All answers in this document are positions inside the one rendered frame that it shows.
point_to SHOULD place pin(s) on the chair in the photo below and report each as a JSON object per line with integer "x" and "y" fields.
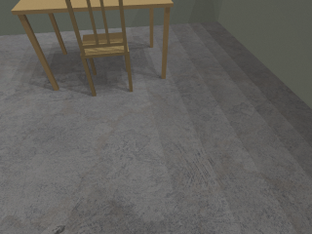
{"x": 103, "y": 44}

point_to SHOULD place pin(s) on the table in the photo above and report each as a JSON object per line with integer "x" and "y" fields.
{"x": 50, "y": 7}

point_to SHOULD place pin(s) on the left robot hand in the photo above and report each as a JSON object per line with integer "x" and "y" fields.
{"x": 54, "y": 229}

